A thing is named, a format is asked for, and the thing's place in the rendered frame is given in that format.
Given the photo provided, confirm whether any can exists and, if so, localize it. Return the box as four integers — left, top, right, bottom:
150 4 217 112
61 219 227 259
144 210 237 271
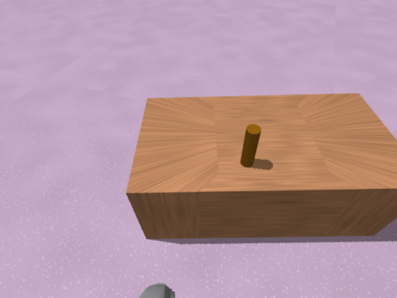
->
241 124 261 168

